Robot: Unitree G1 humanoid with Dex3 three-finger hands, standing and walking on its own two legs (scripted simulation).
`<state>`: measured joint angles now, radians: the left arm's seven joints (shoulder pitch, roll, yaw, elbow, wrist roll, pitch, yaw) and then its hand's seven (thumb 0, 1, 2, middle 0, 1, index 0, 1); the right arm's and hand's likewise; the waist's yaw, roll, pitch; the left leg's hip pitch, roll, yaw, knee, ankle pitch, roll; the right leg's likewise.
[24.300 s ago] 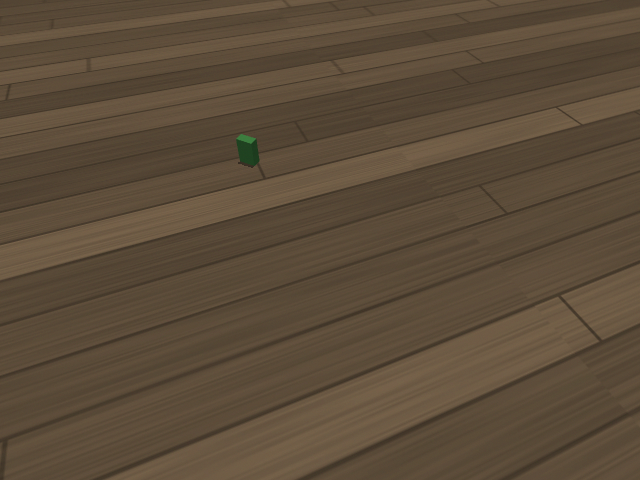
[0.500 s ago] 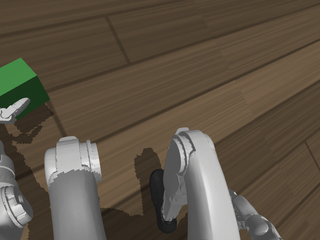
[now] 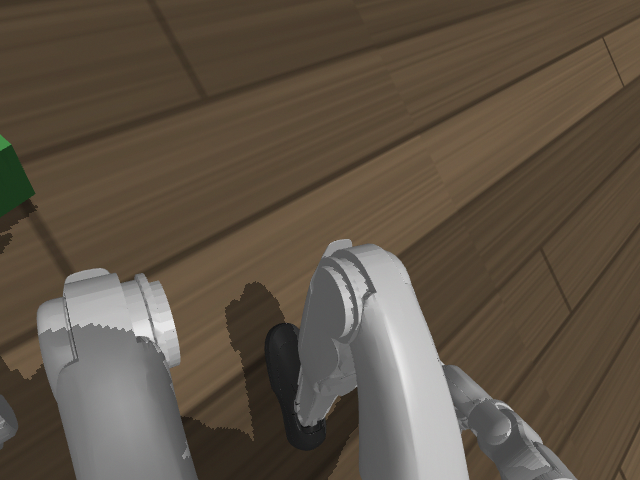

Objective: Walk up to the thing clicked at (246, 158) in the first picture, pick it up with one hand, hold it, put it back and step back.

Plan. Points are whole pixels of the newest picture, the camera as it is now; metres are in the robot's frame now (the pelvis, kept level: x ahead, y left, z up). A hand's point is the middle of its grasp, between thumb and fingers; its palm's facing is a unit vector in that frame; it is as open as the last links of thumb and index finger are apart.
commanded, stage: lower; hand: left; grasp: from the side
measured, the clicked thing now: out of the picture +0.42 +0.31 -0.17
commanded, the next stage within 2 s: loosen in 0.78 s
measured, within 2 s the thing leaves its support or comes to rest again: rests again in 1.08 s
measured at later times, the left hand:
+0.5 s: hand out of the picture +0.41 +0.34 -0.18, palm faces +0.49 -0.87 -0.02, open 9.0 cm
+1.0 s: hand out of the picture +0.41 +0.34 -0.19, palm faces +0.50 -0.86 -0.02, open 9.0 cm
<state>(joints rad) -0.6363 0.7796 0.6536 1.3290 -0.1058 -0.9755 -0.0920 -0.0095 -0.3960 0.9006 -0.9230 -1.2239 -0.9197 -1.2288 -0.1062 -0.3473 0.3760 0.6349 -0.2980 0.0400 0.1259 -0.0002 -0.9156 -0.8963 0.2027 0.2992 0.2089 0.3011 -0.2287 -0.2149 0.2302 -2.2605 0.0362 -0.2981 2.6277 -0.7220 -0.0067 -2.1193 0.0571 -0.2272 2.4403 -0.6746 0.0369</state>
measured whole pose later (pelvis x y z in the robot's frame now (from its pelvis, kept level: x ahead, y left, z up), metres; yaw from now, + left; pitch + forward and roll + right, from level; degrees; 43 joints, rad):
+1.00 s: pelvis -0.01 +0.01 -0.01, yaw -3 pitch +12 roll -18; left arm -0.64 0.91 0.64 1.47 -0.11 -1.06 0.00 -0.01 -0.35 0.84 -0.92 -1.18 -0.92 -1.18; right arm -0.20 -0.37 0.52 0.55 -0.36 0.04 0.12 0.00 -0.90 -0.89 0.20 0.30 0.21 0.30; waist -0.24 -0.29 0.33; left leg -2.22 0.05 -0.38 2.68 -0.72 0.01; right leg -2.06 0.10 -0.28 2.42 -0.63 0.07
